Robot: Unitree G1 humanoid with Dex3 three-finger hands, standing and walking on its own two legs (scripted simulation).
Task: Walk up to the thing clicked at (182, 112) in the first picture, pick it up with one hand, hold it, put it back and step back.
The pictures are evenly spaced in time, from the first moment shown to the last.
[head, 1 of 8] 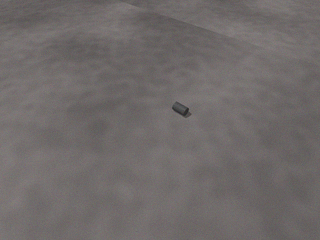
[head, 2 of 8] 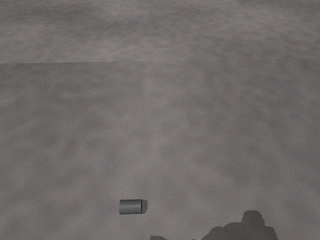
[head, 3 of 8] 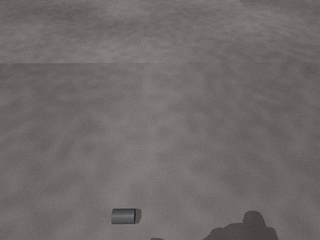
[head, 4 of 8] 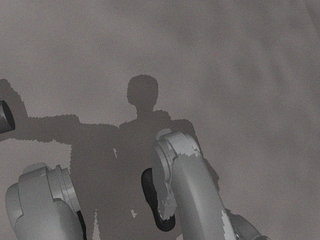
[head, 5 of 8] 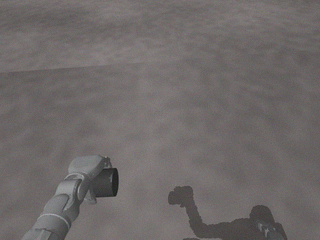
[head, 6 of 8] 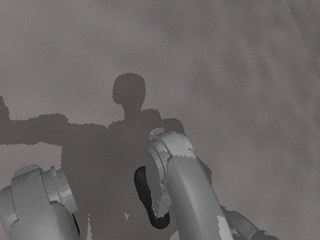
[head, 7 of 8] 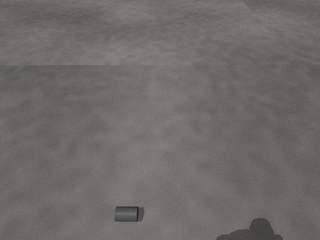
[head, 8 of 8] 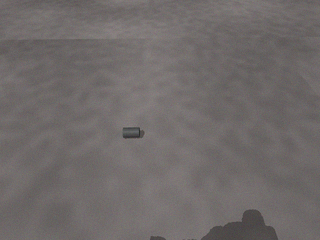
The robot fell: no
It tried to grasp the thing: yes
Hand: left
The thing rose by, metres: 0.68
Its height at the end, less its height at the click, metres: +0.00
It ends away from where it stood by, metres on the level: 0.01
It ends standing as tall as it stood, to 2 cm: yes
